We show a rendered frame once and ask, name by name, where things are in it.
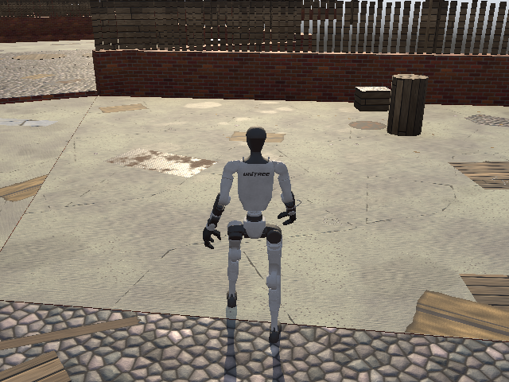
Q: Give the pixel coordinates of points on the robot left forearm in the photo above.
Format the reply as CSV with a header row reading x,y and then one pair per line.
x,y
215,215

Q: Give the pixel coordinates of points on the robot left hand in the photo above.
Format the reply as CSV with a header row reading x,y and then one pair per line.
x,y
207,237

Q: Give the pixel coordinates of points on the robot right hand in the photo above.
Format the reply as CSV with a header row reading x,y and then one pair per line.
x,y
290,220

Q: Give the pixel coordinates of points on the robot right thigh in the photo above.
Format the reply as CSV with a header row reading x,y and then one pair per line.
x,y
274,251

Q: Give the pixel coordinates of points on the robot right upper arm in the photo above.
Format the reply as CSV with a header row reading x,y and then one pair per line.
x,y
284,181

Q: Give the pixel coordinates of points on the robot right forearm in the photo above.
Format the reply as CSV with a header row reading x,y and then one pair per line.
x,y
291,207

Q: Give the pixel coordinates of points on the robot head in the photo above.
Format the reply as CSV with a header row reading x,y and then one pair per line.
x,y
256,137

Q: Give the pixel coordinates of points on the robot left upper arm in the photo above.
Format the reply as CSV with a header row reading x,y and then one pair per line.
x,y
226,182

